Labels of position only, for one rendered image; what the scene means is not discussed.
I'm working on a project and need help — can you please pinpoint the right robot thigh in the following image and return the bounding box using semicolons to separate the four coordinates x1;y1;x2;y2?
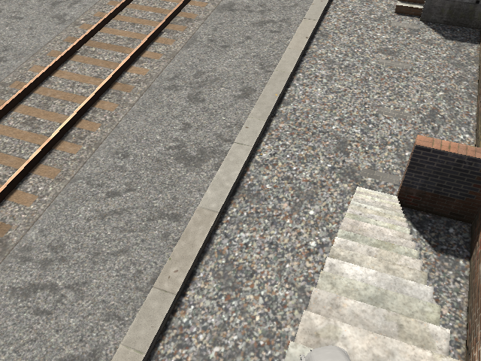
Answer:
299;345;351;361

